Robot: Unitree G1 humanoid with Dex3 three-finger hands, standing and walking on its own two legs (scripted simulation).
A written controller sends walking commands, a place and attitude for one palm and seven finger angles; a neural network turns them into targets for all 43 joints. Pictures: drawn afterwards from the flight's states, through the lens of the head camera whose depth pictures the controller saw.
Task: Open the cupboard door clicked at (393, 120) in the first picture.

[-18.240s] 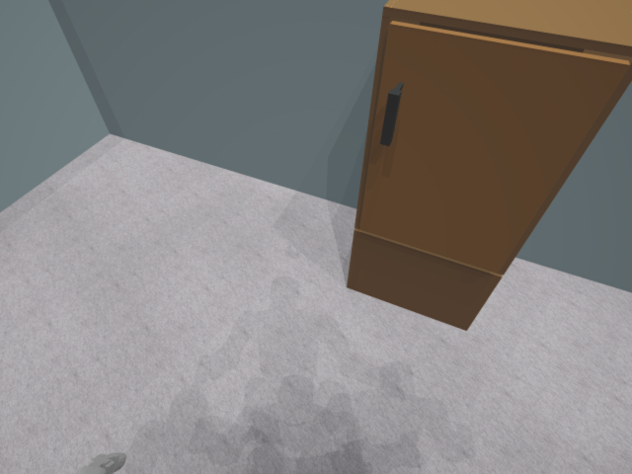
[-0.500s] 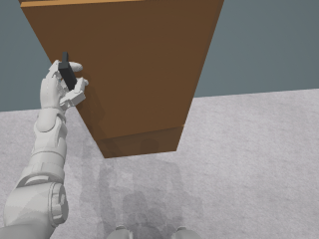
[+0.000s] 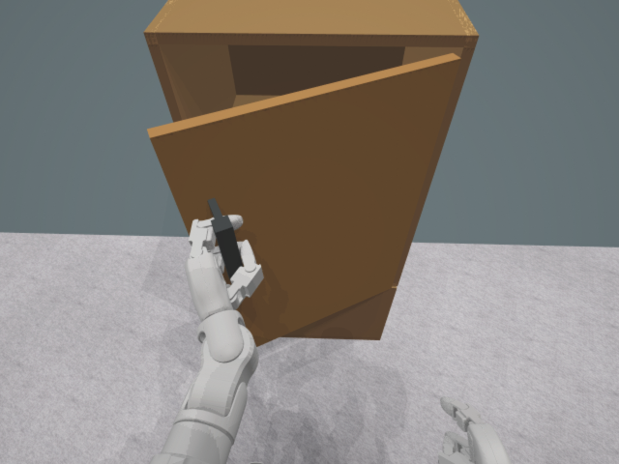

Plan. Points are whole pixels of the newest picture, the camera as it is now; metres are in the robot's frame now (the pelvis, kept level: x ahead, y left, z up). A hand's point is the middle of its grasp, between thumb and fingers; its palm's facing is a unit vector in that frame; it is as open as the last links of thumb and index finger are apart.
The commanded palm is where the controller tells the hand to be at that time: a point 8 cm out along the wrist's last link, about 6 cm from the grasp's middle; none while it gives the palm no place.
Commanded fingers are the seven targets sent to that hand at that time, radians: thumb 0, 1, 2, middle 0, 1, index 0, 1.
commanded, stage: pull the door open along its arc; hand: left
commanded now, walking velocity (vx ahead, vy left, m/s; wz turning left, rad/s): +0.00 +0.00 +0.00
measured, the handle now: (225, 242) +0.39 +0.14 +0.07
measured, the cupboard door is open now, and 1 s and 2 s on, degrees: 27 42 43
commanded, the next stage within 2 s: open thumb and fingers to let go in 0.30 s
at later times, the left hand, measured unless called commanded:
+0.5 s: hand (296, 317) +0.28 +0.03 +0.07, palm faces +0.35 -0.94 -0.03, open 6.1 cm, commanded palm +0.23 +0.08 +0.07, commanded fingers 0.00 0.48 0.72 -0.37 -1.30 -0.37 -1.30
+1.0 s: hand (289, 317) +0.28 +0.04 +0.07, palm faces +0.35 -0.94 -0.02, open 13.5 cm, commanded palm +0.24 +0.08 +0.07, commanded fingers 0.00 -0.50 0.30 -0.22 -0.75 -0.22 -0.75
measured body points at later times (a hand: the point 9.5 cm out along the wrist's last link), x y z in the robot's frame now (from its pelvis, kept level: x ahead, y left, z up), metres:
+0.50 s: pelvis +0.00 -0.04 +0.01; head +0.01 -0.07 +0.45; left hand +0.26 +0.08 +0.08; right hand +0.18 -0.25 -0.09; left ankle +0.02 +0.12 -0.69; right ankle -0.03 -0.09 -0.69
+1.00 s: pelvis +0.00 -0.03 +0.00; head +0.02 -0.06 +0.45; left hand +0.26 +0.09 +0.07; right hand +0.17 -0.25 -0.10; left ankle +0.02 +0.12 -0.69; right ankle -0.03 -0.09 -0.69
